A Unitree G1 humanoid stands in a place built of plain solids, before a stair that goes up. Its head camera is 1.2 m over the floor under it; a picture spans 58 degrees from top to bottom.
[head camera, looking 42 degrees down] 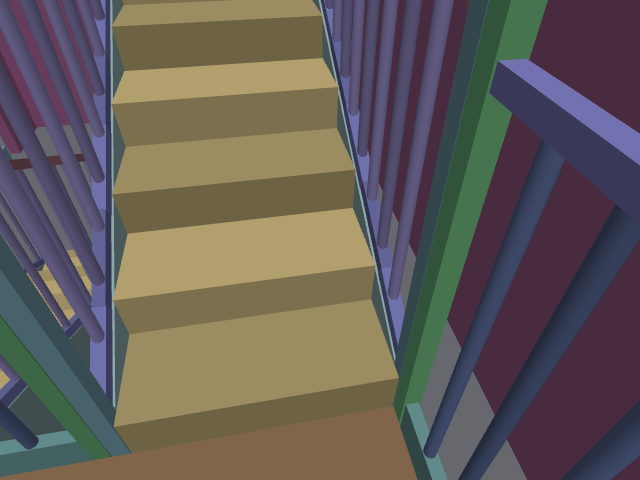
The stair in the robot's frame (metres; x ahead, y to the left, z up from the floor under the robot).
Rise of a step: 0.15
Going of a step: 0.28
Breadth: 0.73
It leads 10 degrees to the left of straight ahead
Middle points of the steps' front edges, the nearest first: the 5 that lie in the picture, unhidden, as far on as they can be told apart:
0.55 0.15 0.15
0.82 0.20 0.30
1.09 0.25 0.45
1.37 0.30 0.61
1.64 0.35 0.76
